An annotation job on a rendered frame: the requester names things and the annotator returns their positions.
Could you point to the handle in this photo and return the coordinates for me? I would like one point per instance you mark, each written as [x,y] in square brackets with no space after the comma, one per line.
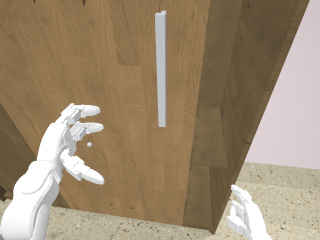
[160,37]

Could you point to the right robot hand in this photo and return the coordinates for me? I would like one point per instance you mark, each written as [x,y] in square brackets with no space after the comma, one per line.
[250,218]

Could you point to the robot left forearm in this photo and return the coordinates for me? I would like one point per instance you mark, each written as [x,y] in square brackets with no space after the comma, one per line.
[27,216]

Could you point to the wardrobe door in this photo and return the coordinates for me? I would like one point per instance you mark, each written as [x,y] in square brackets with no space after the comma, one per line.
[103,53]
[15,154]

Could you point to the left robot hand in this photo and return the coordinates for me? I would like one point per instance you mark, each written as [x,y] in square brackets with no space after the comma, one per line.
[58,137]

